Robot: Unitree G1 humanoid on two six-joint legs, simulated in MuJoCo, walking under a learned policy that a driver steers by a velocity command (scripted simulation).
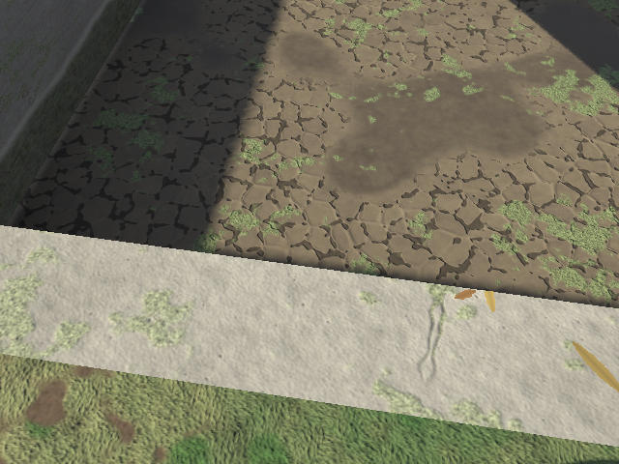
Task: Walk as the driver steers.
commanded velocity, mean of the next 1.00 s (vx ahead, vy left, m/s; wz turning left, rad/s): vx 0.50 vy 0.00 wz -0.54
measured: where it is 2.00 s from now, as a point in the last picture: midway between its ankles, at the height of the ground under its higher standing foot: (446, 428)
